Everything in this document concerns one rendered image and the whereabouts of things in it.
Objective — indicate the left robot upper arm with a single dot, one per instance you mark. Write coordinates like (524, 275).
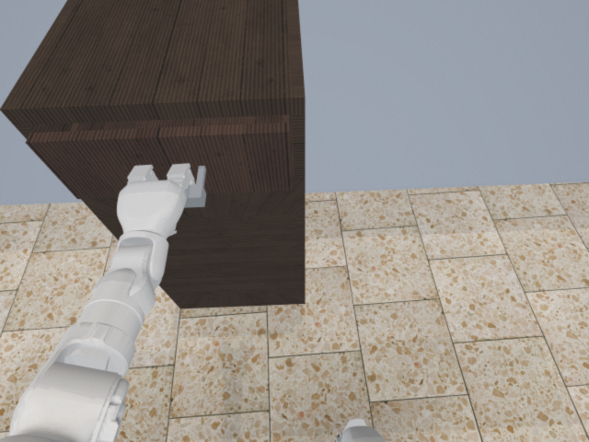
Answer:
(73, 404)

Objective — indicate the drawer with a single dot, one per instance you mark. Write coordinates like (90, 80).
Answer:
(241, 154)

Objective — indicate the handle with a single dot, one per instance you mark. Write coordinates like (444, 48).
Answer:
(195, 193)

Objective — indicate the left robot hand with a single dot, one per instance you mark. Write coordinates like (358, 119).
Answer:
(147, 203)

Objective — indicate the cabinet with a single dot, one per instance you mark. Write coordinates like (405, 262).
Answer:
(144, 60)

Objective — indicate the left robot forearm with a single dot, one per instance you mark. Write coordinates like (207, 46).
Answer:
(104, 335)

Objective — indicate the right robot shin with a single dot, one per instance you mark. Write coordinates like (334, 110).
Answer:
(355, 422)

